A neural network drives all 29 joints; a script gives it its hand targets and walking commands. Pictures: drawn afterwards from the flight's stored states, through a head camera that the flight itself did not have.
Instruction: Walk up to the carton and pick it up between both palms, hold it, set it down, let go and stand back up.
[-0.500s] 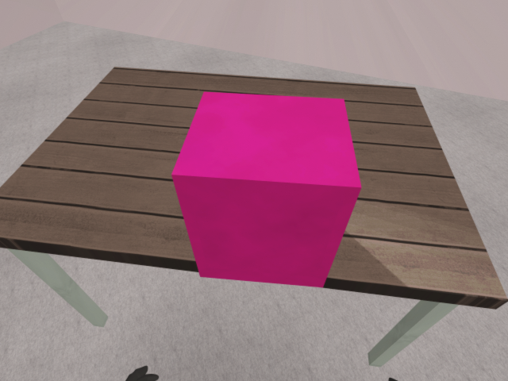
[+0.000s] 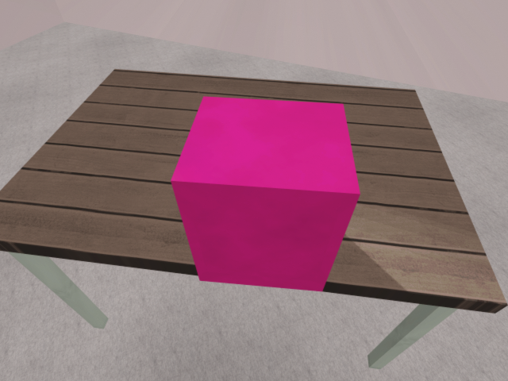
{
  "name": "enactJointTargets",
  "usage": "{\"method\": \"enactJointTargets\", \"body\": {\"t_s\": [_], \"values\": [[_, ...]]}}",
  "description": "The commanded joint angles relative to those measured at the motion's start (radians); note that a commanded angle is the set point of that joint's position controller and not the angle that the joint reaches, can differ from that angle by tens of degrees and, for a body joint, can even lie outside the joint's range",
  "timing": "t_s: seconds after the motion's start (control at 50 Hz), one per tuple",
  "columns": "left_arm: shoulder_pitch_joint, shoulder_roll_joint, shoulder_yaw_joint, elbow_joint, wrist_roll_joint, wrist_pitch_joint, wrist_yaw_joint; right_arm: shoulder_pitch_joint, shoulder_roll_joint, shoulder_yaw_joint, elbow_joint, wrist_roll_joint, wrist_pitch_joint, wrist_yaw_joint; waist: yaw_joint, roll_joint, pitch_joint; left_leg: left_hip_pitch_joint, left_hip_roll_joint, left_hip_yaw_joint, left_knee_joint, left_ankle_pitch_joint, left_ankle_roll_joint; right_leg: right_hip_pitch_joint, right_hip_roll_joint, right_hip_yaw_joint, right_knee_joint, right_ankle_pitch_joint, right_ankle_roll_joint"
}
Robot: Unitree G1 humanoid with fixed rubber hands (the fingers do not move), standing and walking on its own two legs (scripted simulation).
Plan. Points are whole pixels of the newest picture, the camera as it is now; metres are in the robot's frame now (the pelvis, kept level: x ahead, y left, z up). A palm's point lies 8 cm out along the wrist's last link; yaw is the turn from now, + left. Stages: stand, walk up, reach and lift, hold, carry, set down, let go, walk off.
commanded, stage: stand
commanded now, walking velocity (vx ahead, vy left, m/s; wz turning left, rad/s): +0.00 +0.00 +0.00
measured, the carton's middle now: (265, 199) +0.43 +0.01 +0.05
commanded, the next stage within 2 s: walk up in 0.66 s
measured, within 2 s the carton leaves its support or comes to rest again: neither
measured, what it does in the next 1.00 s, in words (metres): stands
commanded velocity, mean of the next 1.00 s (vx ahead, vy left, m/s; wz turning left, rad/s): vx -0.04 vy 0.00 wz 0.01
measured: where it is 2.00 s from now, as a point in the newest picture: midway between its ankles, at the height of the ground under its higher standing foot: outside the picture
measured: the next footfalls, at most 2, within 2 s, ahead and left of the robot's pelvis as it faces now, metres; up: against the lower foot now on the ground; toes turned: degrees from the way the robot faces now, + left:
left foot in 1.16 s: -0.05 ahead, +0.12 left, +0.00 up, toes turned +2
right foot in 1.46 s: -0.07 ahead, -0.08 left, +0.00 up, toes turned +1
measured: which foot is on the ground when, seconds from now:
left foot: down 0.00-0.96, up 0.98-1.00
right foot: down 0.00-1.00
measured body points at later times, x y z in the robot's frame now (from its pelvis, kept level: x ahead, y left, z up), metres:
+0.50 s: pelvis +0.00 +0.00 +0.01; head +0.01 +0.00 +0.46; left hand +0.03 +0.23 -0.15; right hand +0.02 -0.23 -0.15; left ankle -0.01 +0.12 -0.73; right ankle -0.01 -0.11 -0.73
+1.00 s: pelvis -0.03 +0.00 +0.00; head +0.01 +0.00 +0.45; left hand -0.02 +0.23 -0.16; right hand -0.01 -0.24 -0.16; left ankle -0.03 +0.11 -0.71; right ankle -0.01 -0.11 -0.73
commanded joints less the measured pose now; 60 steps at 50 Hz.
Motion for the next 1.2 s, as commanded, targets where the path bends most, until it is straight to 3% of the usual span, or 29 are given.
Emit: {"method": "enactJointTargets", "body": {"t_s": [0.0, 0.5, 0.82, 0.84, 0.86, 0.9, 0.92, 0.94, 0.96, 0.98, 1.0, 1.02, 1.04, 1.06, 1.08, 1.1, 1.12, 1.14, 1.16, 1.18], "values": [[0.019, 0.096, 0.030, -0.039, -0.001, -0.019, 0.007, 0.023, -0.096, -0.028, -0.038, 0.001, -0.019, -0.007, 0.000, 0.003, -0.020, 0.015, 0.046, -0.059, -0.105, 0.211, 0.046, 0.012, -0.064, 0.076, -0.118, 0.215, -0.044], [0.064, 0.057, 0.028, 0.218, -0.007, -0.018, 0.020, 0.074, -0.053, -0.023, 0.224, 0.005, -0.015, -0.021, 0.002, 0.005, 0.054, 0.083, 0.062, -0.059, -0.196, 0.234, 0.035, 0.079, -0.075, 0.079, -0.209, 0.241, -0.040], [0.089, 0.018, 0.014, 0.315, -0.008, -0.018, 0.024, 0.096, -0.014, -0.007, 0.325, 0.005, -0.013, -0.027, 0.002, 0.006, 0.087, 0.087, 0.066, -0.056, -0.220, 0.212, 0.026, 0.079, -0.075, 0.080, -0.241, 0.209, -0.036], [0.023, 0.149, 0.061, 0.275, -0.014, -0.010, 0.050, 0.018, -0.125, -0.043, 0.268, 0.009, -0.008, -0.032, -0.006, 0.019, 0.206, -0.046, 0.118, -0.057, -0.062, 0.588, 0.007, 0.062, -0.133, 0.040, -0.083, 0.575, -0.022], [0.067, 0.142, 0.060, 0.276, -0.015, -0.010, 0.056, 0.047, -0.119, -0.040, 0.265, 0.014, -0.012, -0.032, 0.000, 0.017, 0.043, -0.004, 0.115, -0.049, -0.013, 0.682, 0.013, 0.134, -0.150, 0.037, -0.037, 0.745, -0.038], [0.111, 0.112, 0.062, 0.271, -0.017, 0.005, 0.057, 0.052, -0.068, -0.035, 0.243, 0.022, -0.005, -0.034, 0.016, -0.024, -0.075, -0.005, 0.072, -0.017, 0.087, 0.552, 0.005, 0.151, -0.183, 0.041, -0.022, 0.801, -0.083], [0.114, 0.118, 0.065, 0.256, -0.010, 0.014, 0.050, 0.025, -0.067, -0.040, 0.231, 0.026, 0.008, -0.041, 0.041, -0.073, -0.088, -0.009, 0.027, 0.029, 0.174, 0.394, -0.004, 0.107, -0.233, 0.117, -0.066, 0.832, -0.128], [0.081, 0.143, 0.071, 0.240, -0.003, 0.020, 0.050, 0.022, -0.048, -0.044, 0.217, 0.019, 0.022, -0.043, 0.038, -0.178, -0.077, -0.043, -0.025, 0.067, 0.301, 0.064, -0.011, 0.057, -0.330, 0.204, -0.138, 0.895, -0.201], [0.078, 0.161, 0.074, 0.230, 0.009, 0.024, 0.051, 0.013, -0.043, -0.049, 0.207, 0.002, 0.039, -0.044, 0.061, -0.239, -0.061, -0.102, -0.034, 0.051, 0.490, -0.278, -0.009, 0.022, -0.421, 0.279, -0.195, 0.947, -0.285], [0.078, 0.171, 0.079, 0.227, 0.019, 0.025, 0.054, -0.006, -0.034, -0.048, 0.195, -0.008, 0.051, -0.042, 0.060, -0.191, -0.042, -0.116, -0.006, -0.001, 0.582, -0.337, -0.003, -0.023, -0.447, 0.289, -0.217, 0.925, -0.316], [0.016, 0.183, 0.084, 0.209, 0.023, 0.029, 0.061, 0.008, -0.011, -0.043, 0.195, -0.003, 0.057, -0.038, 0.021, -0.143, -0.019, -0.091, 0.028, -0.044, 0.583, -0.312, 0.004, -0.085, -0.419, 0.251, -0.209, 0.824, -0.295], [-0.066, 0.188, 0.086, 0.184, 0.029, 0.031, 0.066, 0.041, -0.014, -0.042, 0.198, 0.004, 0.059, -0.036, -0.022, -0.140, -0.009, -0.062, 0.058, -0.069, 0.501, -0.274, 0.010, -0.119, -0.380, 0.226, -0.210, 0.697, -0.241], [-0.120, 0.178, 0.083, 0.167, 0.032, 0.034, 0.066, 0.064, -0.030, -0.045, 0.205, 0.005, 0.056, -0.034, -0.044, -0.140, -0.010, -0.049, 0.067, -0.060, 0.381, -0.230, 0.010, -0.101, -0.337, 0.202, -0.210, 0.616, -0.187], [-0.104, 0.096, 0.057, 0.183, 0.032, 0.031, 0.047, 0.135, -0.005, -0.032, 0.254, 0.004, 0.046, -0.020, -0.042, -0.100, -0.102, 0.081, 0.037, -0.038, 0.186, -0.150, 0.041, -0.125, -0.225, 0.190, -0.291, 0.041, -0.164], [-0.123, 0.120, 0.065, 0.190, 0.013, 0.037, 0.039, 0.194, 0.013, -0.035, 0.278, -0.003, 0.045, -0.015, -0.072, -0.138, -0.067, 0.195, -0.007, 0.038, 0.050, -0.034, 0.038, -0.181, -0.183, 0.170, -0.298, -0.122, -0.138], [-0.114, 0.126, 0.067, 0.209, 0.004, 0.043, 0.036, 0.277, 0.013, -0.038, 0.315, -0.003, 0.044, -0.018, -0.106, -0.096, -0.045, 0.291, -0.018, 0.064, -0.117, 0.022, 0.041, -0.213, -0.159, 0.141, -0.218, -0.170, -0.125], [-0.031, 0.079, 0.060, 0.238, 0.009, 0.048, 0.028, 0.231, 0.011, -0.027, 0.313, -0.014, 0.031, -0.024, -0.057, 0.076, 0.019, 0.245, -0.002, -0.001, -0.259, -0.045, 0.019, -0.217, -0.091, 0.057, -0.071, -0.153, -0.088], [0.071, -0.007, 0.035, 0.242, 0.003, 0.052, 0.025, 0.151, -0.043, -0.015, 0.258, -0.018, 0.010, -0.030, 0.024, 0.295, 0.052, 0.169, 0.266, -0.340, -0.392, -0.092, 0.033, -0.285, -0.016, -0.015, 0.103, -0.212, -0.029], [0.038, 0.027, 0.048, 0.220, -0.001, 0.059, 0.032, 0.090, -0.117, -0.017, 0.227, -0.018, 0.004, -0.032, 0.011, 0.376, 0.119, -0.111, 0.357, -0.412, -0.468, -0.107, 0.125, -0.198, 0.004, 0.032, 0.131, -0.237, -0.027], [-0.011, 0.070, 0.050, 0.212, 0.000, 0.063, 0.027, 0.036, -0.094, -0.011, 0.215, -0.032, -0.009, -0.030, 0.016, 0.324, 0.177, -0.238, 0.317, -0.442, -0.524, -0.186, 0.145, -0.101, -0.009, 0.065, 0.228, -0.163, -0.031]]}}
